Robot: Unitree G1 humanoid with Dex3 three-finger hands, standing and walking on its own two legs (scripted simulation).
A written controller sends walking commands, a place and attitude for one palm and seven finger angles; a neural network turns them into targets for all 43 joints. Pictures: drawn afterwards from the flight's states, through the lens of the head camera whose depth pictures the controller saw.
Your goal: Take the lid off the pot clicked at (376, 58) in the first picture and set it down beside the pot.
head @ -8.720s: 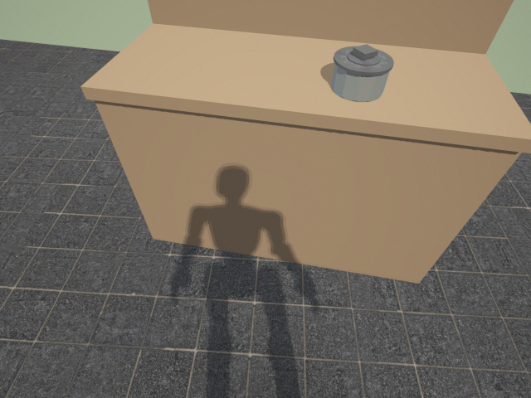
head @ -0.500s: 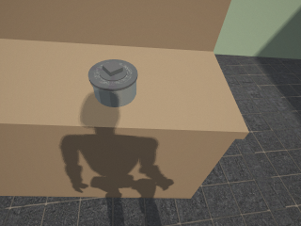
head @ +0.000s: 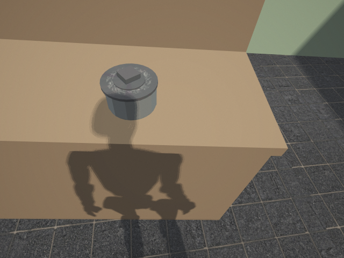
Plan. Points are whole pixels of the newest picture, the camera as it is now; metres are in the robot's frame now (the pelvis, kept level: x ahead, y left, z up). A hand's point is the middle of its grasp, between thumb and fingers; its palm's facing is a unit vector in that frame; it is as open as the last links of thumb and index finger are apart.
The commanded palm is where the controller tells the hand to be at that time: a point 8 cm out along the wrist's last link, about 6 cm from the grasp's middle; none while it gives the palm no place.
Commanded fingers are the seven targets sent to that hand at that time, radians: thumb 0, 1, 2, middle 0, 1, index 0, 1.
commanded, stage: look again from close up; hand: left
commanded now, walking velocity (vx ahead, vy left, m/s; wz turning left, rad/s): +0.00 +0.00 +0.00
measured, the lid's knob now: (128, 74) +0.53 +0.17 +0.12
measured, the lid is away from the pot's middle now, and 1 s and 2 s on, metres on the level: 0.00 0.00 0.00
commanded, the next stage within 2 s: lift the closed hand beside the body in 0.48 s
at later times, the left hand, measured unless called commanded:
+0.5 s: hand out of the picture +0.01 +0.16 -0.18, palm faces +0.02 -0.98 -0.19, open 7.4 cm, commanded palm none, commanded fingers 0.00 0.90 0.90 -0.20 -0.30 -0.20 -0.30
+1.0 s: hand out of the picture +0.11 +0.18 -0.02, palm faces +0.29 -0.89 -0.35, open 4.3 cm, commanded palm +0.07 +0.21 +0.03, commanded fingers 0.00 0.90 0.90 -1.17 -1.36 -1.17 -1.36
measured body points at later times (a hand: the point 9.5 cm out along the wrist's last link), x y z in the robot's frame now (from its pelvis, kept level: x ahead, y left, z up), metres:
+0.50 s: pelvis +0.01 -0.01 +0.00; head +0.02 +0.00 +0.45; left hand +0.01 +0.21 -0.16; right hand +0.04 -0.25 -0.15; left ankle +0.02 +0.07 -0.74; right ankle -0.04 -0.16 -0.74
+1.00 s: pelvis -0.01 -0.05 +0.01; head -0.01 -0.06 +0.46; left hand +0.09 +0.22 +0.01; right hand +0.21 -0.28 -0.05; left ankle +0.02 +0.07 -0.74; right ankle -0.04 -0.17 -0.74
